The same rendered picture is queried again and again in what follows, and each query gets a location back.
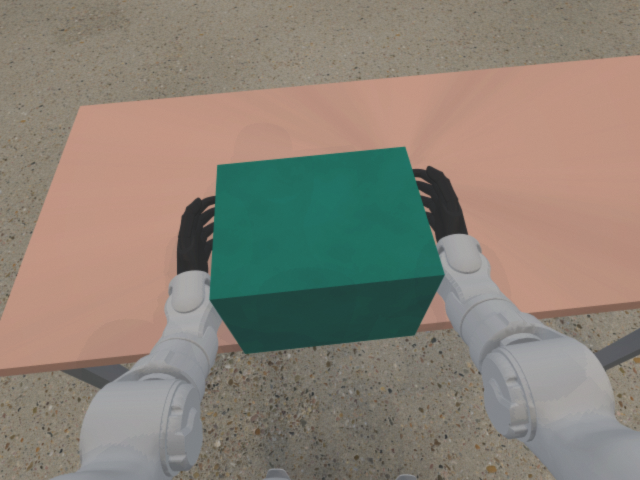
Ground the carton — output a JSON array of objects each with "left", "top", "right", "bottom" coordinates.
[{"left": 209, "top": 147, "right": 445, "bottom": 354}]

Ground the right robot hand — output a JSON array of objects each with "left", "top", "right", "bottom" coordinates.
[{"left": 412, "top": 166, "right": 468, "bottom": 243}]

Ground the table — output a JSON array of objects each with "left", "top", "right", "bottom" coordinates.
[{"left": 0, "top": 55, "right": 640, "bottom": 389}]

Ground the robot right forearm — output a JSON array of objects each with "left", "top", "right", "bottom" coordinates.
[{"left": 436, "top": 234, "right": 615, "bottom": 414}]

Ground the robot right upper arm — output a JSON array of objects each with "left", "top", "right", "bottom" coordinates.
[{"left": 482, "top": 337, "right": 640, "bottom": 480}]

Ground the robot left forearm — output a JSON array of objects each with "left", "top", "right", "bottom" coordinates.
[{"left": 79, "top": 270, "right": 222, "bottom": 465}]

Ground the robot left upper arm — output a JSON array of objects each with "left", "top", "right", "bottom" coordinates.
[{"left": 49, "top": 379, "right": 203, "bottom": 480}]

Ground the left robot hand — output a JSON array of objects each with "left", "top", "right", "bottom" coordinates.
[{"left": 177, "top": 196, "right": 215, "bottom": 275}]

